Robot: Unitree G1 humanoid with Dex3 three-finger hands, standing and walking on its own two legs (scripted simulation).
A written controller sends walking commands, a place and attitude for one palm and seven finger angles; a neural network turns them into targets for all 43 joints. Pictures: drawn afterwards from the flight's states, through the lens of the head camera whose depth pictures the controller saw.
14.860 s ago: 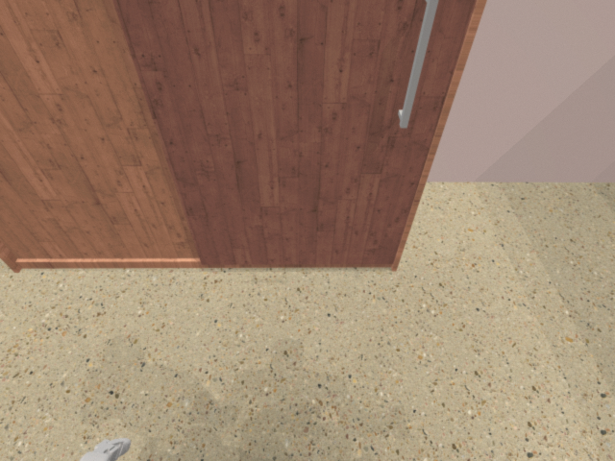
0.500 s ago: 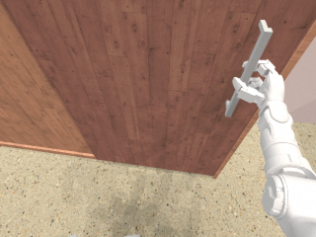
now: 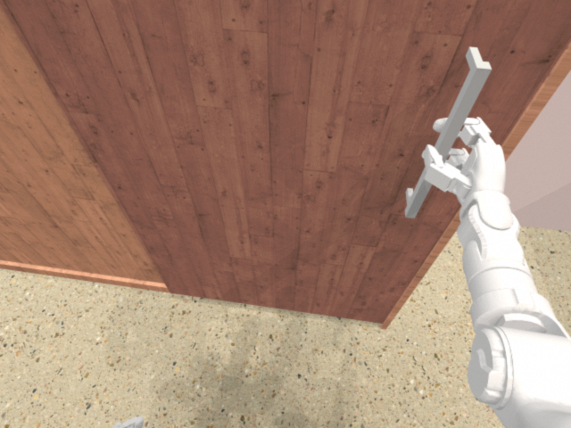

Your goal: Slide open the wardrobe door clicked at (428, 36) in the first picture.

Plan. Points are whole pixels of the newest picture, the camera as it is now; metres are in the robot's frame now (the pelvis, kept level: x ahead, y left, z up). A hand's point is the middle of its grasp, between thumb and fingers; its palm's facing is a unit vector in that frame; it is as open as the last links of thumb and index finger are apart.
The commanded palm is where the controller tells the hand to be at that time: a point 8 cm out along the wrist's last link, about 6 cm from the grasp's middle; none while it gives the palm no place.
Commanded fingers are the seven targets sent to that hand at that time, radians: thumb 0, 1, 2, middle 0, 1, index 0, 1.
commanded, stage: grip the handle and tug to test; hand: right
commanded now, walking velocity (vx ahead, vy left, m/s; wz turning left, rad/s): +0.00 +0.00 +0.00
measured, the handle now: (436, 147) +0.53 -0.15 +0.11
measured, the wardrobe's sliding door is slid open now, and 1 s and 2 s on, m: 0.00 0.00 0.00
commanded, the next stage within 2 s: tug the door sideways, standing still in 0.34 s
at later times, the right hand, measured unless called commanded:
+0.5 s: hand (434, 169) +0.46 -0.13 +0.13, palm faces +0.02 +1.00 +0.00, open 6.5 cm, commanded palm +0.44 -0.18 +0.13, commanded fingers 0.00 -0.90 -0.90 0.45 1.40 0.45 1.40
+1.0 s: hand (429, 168) +0.47 -0.13 +0.13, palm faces +0.09 +0.99 -0.05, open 6.6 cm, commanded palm +0.44 -0.12 +0.13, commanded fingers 0.00 -0.90 -0.90 0.45 1.40 0.45 1.40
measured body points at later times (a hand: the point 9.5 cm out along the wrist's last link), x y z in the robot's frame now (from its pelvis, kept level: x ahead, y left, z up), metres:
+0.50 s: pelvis +0.03 +0.00 +0.01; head +0.06 +0.01 +0.46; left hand +0.11 +0.27 -0.10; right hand +0.46 -0.19 +0.13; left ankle -0.01 +0.11 -0.71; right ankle +0.01 -0.12 -0.71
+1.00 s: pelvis +0.00 +0.00 +0.00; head +0.05 +0.00 +0.45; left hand +0.06 +0.24 -0.13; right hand +0.46 -0.18 +0.13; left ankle -0.01 +0.11 -0.72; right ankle +0.01 -0.12 -0.72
